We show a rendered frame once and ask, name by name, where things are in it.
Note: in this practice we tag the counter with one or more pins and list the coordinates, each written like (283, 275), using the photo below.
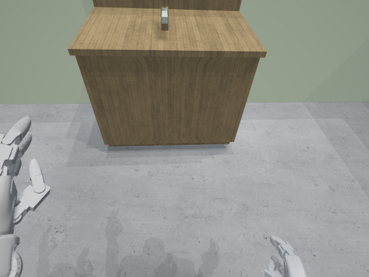
(181, 83)

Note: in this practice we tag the robot left hand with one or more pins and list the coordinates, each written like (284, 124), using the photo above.
(12, 148)

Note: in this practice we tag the robot left forearm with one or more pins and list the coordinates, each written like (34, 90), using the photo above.
(10, 261)

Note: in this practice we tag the robot right hand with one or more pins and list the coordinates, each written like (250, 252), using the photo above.
(292, 265)

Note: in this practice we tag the tap lever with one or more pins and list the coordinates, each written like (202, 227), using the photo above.
(164, 16)

